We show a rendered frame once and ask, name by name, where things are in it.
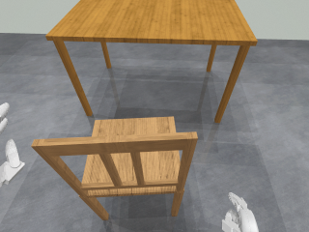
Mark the chair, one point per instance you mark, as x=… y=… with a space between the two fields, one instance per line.
x=125 y=157

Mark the table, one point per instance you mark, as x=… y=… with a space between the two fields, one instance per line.
x=210 y=22

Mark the robot left hand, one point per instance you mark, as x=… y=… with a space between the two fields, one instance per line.
x=10 y=168

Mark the robot right hand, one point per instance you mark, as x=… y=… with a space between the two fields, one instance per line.
x=244 y=221

